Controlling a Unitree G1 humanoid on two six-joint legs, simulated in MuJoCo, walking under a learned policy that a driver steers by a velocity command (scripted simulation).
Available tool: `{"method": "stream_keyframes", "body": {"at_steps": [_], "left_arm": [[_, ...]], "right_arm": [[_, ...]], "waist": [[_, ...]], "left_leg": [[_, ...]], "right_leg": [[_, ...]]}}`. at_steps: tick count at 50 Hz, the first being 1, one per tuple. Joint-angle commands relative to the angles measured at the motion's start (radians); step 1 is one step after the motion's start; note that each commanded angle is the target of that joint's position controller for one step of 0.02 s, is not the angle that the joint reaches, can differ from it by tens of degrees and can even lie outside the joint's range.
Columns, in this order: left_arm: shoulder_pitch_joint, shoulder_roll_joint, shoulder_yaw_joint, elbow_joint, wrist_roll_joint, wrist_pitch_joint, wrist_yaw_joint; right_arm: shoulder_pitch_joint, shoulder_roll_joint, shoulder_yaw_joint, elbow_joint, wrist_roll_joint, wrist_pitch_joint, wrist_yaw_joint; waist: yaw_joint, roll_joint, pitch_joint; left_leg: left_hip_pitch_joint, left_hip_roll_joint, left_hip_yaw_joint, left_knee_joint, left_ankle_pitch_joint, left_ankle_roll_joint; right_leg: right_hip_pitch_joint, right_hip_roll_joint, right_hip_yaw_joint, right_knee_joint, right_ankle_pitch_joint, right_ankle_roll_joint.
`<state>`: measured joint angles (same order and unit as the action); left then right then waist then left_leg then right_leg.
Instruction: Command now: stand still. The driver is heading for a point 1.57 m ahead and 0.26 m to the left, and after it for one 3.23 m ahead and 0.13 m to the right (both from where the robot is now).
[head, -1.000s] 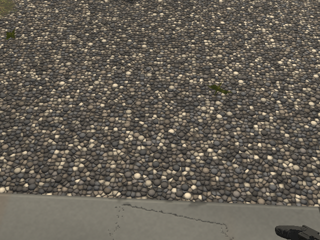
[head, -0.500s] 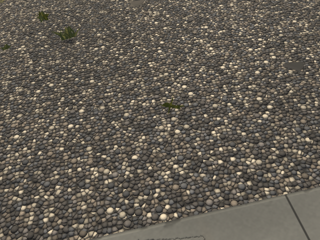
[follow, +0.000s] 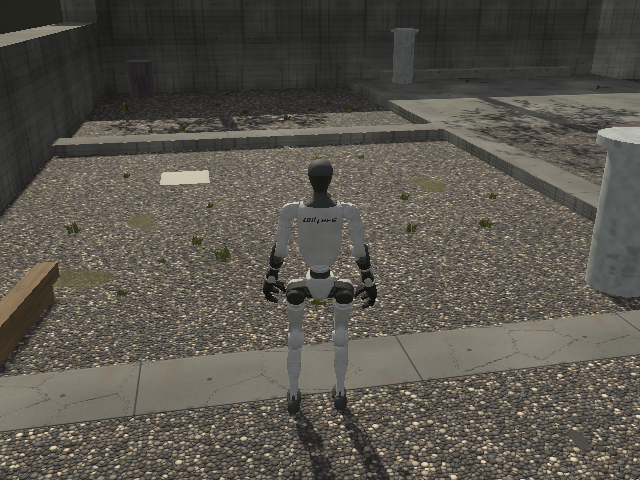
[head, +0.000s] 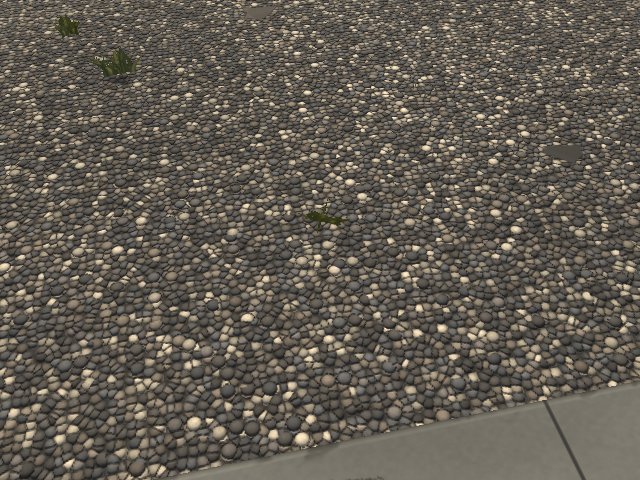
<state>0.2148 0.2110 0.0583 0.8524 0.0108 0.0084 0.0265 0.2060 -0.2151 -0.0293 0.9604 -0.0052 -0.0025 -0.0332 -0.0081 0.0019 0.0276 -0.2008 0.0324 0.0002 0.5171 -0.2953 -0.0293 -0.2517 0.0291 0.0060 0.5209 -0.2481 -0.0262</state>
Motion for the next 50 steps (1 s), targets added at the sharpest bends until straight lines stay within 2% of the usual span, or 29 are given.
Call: {"method": "stream_keyframes", "body": {"at_steps": [1, 13, 24, 50], "left_arm": [[-0.008, 0.087, 0.02, -0.025, -0.002, -0.015, 0.007], [0.017, 0.076, 0.016, 0.09, -0.009, -0.016, 0.017], [0.023, 0.062, 0.008, 0.164, -0.012, -0.012, 0.017], [0.054, 0.042, -0.013, 0.243, -0.015, -0.007, 0.018]], "right_arm": [[0.012, -0.11, -0.022, -0.02, 0.001, -0.009, -0.006], [0.055, -0.086, -0.021, 0.058, 0.004, -0.004, -0.015], [0.1, -0.068, -0.018, 0.104, 0.005, -0.001, -0.02], [0.18, -0.033, -0.009, 0.142, 0.007, -0.002, -0.023]], "waist": [[-0.005, -0.009, -0.009], [-0.003, -0.001, 0.005], [0.0, -0.003, 0.015], [0.006, 0.001, 0.033]], "left_leg": [[-0.057, 0.028, -0.029, -0.104, 0.067, 0.028], [-0.043, 0.011, -0.015, -0.115, 0.095, 0.025], [-0.038, 0.004, -0.009, -0.119, 0.11, 0.023], [-0.044, -0.004, -0.006, -0.124, 0.114, 0.026]], "right_leg": [[0.043, -0.059, 0.071, -0.098, 0.086, -0.025], [0.057, -0.059, 0.06, -0.111, 0.111, -0.025], [0.063, -0.055, 0.05, -0.121, 0.125, -0.026], [0.057, -0.048, 0.034, -0.127, 0.119, -0.021]]}}
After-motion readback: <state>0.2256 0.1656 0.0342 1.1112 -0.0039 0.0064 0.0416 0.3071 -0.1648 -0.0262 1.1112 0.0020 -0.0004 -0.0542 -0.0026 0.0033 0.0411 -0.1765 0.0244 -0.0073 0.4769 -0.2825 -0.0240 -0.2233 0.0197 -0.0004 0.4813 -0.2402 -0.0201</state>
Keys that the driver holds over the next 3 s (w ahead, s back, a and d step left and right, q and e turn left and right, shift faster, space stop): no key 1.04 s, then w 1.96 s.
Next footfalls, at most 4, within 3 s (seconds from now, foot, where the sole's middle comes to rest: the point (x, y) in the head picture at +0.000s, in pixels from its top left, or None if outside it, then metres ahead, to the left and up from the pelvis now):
1.76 right None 0.45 -0.07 -0.77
2.44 left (222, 389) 0.81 0.28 -0.93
2.90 right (305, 289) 1.13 0.07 -0.93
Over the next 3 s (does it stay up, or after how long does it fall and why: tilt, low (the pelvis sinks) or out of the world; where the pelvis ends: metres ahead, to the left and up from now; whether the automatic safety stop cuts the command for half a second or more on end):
stays up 1.00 0.15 -0.16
